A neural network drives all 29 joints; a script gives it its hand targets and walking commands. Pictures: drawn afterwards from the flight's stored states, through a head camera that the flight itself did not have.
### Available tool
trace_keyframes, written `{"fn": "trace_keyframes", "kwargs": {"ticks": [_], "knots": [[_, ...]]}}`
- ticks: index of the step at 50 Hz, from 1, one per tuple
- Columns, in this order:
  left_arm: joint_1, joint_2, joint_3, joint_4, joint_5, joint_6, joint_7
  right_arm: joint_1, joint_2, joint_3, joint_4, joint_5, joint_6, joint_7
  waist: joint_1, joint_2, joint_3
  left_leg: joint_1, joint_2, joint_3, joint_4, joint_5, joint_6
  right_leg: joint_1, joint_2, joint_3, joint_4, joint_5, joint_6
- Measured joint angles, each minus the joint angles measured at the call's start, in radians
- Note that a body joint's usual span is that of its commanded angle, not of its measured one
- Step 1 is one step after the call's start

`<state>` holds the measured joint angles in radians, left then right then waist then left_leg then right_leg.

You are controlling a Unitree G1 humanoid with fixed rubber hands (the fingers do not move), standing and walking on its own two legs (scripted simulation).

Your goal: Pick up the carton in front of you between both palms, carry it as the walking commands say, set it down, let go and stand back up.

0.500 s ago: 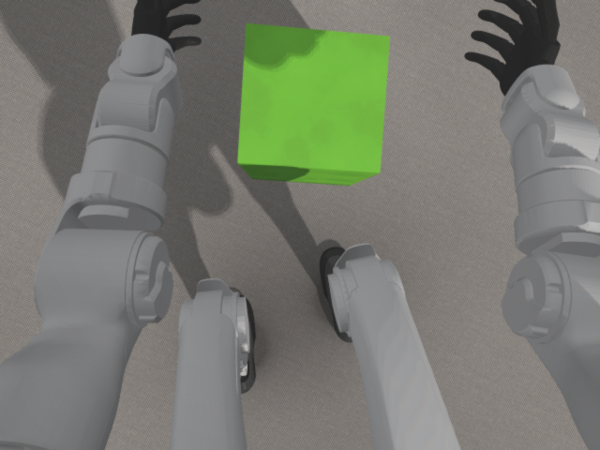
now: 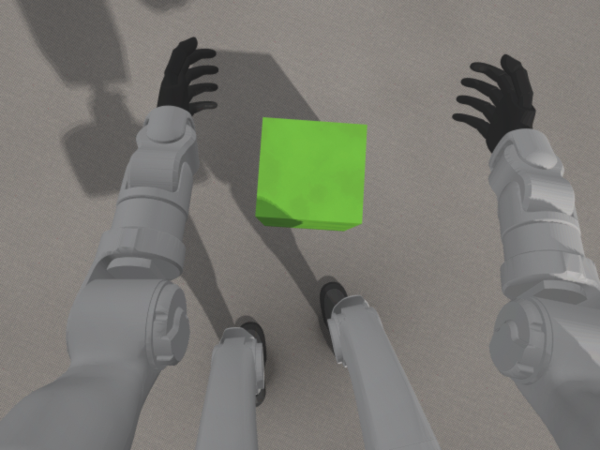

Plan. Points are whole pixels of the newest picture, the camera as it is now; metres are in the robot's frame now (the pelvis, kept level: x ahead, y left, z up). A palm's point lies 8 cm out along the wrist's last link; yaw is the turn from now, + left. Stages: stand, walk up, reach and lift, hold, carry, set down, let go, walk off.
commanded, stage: let go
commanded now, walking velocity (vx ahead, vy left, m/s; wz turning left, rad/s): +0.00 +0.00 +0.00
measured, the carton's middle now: (308, 182) +0.50 -0.10 -0.50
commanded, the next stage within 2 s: stand in 1.32 s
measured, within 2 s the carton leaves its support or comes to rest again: neither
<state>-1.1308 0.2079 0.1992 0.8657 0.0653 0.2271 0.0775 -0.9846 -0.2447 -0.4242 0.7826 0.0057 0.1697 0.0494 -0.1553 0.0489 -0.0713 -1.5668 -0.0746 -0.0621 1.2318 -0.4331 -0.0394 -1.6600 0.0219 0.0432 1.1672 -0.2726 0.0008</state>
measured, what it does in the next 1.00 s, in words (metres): rises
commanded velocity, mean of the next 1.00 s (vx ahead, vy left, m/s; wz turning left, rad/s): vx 0.00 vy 0.00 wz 0.00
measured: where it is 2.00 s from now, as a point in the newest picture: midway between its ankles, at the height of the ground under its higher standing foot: (297, 357)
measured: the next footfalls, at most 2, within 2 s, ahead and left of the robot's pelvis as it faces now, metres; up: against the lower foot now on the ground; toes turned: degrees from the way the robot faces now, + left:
none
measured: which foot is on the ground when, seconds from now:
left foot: down 0.00-1.00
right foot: down 0.00-1.00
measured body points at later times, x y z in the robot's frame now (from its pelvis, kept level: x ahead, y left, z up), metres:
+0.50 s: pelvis +0.05 -0.02 +0.11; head +0.22 -0.04 +0.52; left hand +0.38 +0.14 +0.01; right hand +0.30 -0.29 +0.01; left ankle +0.05 +0.13 -0.59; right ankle +0.11 -0.11 -0.59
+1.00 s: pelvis +0.10 +0.02 +0.15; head +0.13 +0.02 +0.59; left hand +0.28 +0.25 +0.07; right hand +0.26 -0.22 +0.07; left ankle +0.05 +0.13 -0.59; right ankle +0.11 -0.11 -0.59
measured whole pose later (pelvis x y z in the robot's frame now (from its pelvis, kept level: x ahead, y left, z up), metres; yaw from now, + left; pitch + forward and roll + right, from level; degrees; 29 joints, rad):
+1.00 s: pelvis +0.10 +0.02 +0.15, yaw -2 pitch -1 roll -1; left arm 0.23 0.19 0.05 0.44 0.04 0.07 -0.04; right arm 0.24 -0.21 -0.05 0.42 0.01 0.08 0.07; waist 0.00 0.02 0.07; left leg -0.10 -0.03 -0.07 0.45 -0.33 0.02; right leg -0.19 0.02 0.05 0.40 -0.20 0.02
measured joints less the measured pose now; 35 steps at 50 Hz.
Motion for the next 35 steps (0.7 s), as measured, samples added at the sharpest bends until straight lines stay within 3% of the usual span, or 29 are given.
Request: {"fn": "trace_keyframes", "kwargs": {"ticks": [6,14,27,35], "knots": [[0.142,-0.060,0.050,-0.079,0.066,-0.005,0.028,0.134,-0.001,0.043,-0.049,-0.062,-0.008,0.033,0.030,-0.007,0.018,0.151,0.007,-0.008,-0.135,0.041,-0.003,0.150,0.001,-0.001,-0.128,0.035,-0.008],[0.508,-0.149,0.014,-0.249,0.065,-0.056,0.061,0.430,-0.001,0.175,-0.144,-0.080,-0.052,0.085,0.056,-0.024,0.044,0.425,0.012,-0.022,-0.336,0.092,-0.009,0.415,-0.005,-0.007,-0.293,0.060,-0.023],[0.907,-0.104,-0.045,-0.307,0.048,-0.169,-0.018,0.888,0.031,0.308,-0.288,-0.001,-0.135,0.054,0.066,-0.055,0.076,0.857,0.057,-0.032,-0.539,0.103,-0.010,0.844,0.027,-0.016,-0.490,0.069,-0.038],[1.125,-0.066,-0.083,-0.335,0.020,-0.199,-0.065,1.117,0.066,0.376,-0.379,0.024,-0.143,0.022,0.077,-0.057,0.102,1.150,0.070,-0.029,-0.682,0.118,0.008,1.143,0.030,-0.011,-0.640,0.082,-0.027]]}}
